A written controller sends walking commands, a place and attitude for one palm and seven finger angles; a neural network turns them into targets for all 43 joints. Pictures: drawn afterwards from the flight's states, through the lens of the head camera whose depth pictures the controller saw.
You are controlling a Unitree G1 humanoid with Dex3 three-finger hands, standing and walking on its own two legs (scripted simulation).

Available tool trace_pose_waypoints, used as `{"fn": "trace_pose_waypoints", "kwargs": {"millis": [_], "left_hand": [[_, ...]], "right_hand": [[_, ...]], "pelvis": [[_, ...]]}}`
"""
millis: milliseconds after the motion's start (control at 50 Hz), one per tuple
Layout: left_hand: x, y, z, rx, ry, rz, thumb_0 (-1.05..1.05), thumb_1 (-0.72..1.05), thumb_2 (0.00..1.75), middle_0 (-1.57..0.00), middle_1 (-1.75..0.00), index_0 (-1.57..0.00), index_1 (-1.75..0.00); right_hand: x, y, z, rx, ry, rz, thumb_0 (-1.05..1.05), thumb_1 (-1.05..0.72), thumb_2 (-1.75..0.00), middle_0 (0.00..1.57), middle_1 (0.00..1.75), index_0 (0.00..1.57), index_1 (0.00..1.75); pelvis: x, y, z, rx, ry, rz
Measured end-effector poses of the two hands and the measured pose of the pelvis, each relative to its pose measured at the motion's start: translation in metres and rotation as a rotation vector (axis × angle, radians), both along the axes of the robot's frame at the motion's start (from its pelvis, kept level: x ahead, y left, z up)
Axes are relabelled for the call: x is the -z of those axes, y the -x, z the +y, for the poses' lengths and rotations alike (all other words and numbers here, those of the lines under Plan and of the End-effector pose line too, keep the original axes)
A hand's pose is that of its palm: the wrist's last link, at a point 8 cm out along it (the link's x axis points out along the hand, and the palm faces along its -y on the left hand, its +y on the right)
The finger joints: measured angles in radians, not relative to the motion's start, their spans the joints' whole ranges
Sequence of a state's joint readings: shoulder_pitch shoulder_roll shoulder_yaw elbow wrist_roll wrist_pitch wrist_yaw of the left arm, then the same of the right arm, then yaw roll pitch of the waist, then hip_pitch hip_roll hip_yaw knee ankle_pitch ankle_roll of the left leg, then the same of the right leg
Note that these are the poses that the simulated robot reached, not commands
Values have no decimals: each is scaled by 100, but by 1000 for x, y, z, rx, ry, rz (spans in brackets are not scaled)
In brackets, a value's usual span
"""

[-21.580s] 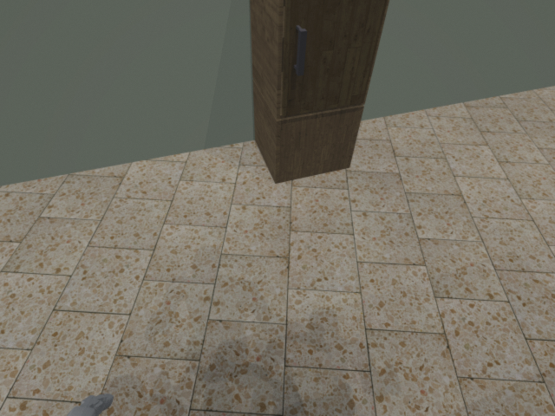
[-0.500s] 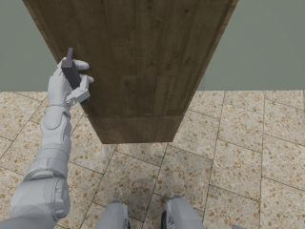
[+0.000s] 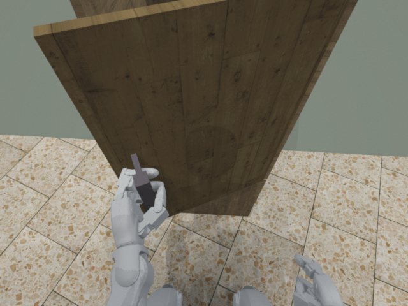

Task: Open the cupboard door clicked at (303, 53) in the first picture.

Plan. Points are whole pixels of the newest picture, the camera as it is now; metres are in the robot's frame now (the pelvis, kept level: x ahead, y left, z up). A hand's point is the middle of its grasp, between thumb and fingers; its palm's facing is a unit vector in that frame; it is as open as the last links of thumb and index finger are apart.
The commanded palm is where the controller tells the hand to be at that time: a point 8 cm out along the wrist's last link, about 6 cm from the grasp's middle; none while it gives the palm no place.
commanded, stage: pull the door open along its arc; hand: left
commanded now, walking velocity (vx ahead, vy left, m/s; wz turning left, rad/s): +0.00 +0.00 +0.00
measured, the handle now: (146, 188) +0.33 +0.14 +0.02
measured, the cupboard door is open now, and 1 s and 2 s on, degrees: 26 40 41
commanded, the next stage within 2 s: open thumb and fingers to let go in 0.34 s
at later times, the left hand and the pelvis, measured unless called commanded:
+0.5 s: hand (191, 246) +0.23 +0.04 +0.03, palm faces +0.37 -0.93 -0.03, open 6.1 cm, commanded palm +0.17 +0.08 +0.03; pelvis +0.00 -0.06 -0.01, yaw +4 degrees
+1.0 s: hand (184, 248) +0.22 +0.05 +0.03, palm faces +0.41 -0.91 +0.01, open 13.1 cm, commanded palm +0.17 +0.09 +0.03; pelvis -0.03 -0.05 -0.02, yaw +2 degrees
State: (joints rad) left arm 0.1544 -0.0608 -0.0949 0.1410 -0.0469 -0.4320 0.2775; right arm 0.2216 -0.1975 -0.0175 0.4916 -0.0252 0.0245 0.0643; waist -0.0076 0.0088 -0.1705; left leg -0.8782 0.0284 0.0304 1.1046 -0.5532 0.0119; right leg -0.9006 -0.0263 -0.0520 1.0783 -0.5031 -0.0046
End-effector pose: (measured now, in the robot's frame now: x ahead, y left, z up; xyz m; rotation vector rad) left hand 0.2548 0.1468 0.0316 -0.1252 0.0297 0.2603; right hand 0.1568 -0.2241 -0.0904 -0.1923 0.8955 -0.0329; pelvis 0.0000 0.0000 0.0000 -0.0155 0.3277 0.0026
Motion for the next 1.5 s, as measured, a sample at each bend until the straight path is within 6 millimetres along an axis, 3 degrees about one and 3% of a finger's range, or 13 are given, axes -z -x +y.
{"fn": "trace_pose_waypoints", "kwargs": {"millis": [140, 300, 420, 560, 740, 920, 1040, 1300, 1400, 1500], "left_hand": [[-3, 36, -30, -64, -108, 45, 1, 68, 73, -34, -135, -39, -135], [-9, 62, -51, -44, -90, 118, 2, 66, 71, -30, -126, -39, -135], [-8, 73, -64, -67, -118, 111, 1, 66, 73, -30, -126, -39, -135], [6, 64, -66, -154, -119, 90, -1, 64, 78, -35, -131, -37, -134], [-1, 74, -62, -184, -119, 71, 0, 36, 67, -35, -129, -36, -129], [5, 75, -59, -161, -99, 47, 0, -18, 44, -32, -124, -32, -123], [3, 73, -56, -147, -102, 38, 0, -39, 35, -29, -112, -29, -112], [2, 69, -52, -48, -130, 35, -1, -50, 30, -25, -61, -27, -62], [2, 66, -47, -31, -130, 39, -1, -50, 30, -29, -51, -30, -56], [2, 75, -39, 218, -156, 13, -1, -50, 30, -22, -42, -18, -46]], "right_hand": [[-6, -44, 20, -92, -44, -125, 1, -90, -90, 20, 30, 20, 30], [-16, -54, 15, -92, -91, -186, 1, -90, -90, 20, 30, 20, 30], [-9, -52, -14, -95, -50, -197, 1, -90, -90, 20, 30, 20, 30], [14, -37, -47, -77, 8, -143, 1, -90, -90, 20, 30, 20, 30], [22, -5, -58, -20, -2, -99, 1, -90, -90, 19, 30, 20, 30], [25, 11, -49, -13, 4, -113, 1, -90, -90, 20, 30, 20, 30], [18, 12, -34, -16, 5, -141, 1, -90, -90, 20, 30, 20, 30], [4, 5, 3, -53, -1, -189, 1, -90, -90, 20, 30, 20, 30], [2, 2, 13, -70, -16, -195, 1, -90, -90, 20, 30, 20, 30], [2, 6, 16, -81, -16, -192, 1, -90, -90, 20, 30, 20, 30]], "pelvis": [[5, 1, -14, -19, -8, -14], [1, -8, -35, -29, -19, -36], [6, -10, -50, -46, -27, -27], [16, 2, -63, -54, -42, -12], [13, 14, -67, -38, -55, -25], [18, 29, -57, -29, -46, -39], [18, 34, -45, -24, -35, -48], [16, 37, -20, -20, -5, -65], [16, 37, -14, -20, 0, -68], [18, 38, -7, -28, 4, -68]]}}
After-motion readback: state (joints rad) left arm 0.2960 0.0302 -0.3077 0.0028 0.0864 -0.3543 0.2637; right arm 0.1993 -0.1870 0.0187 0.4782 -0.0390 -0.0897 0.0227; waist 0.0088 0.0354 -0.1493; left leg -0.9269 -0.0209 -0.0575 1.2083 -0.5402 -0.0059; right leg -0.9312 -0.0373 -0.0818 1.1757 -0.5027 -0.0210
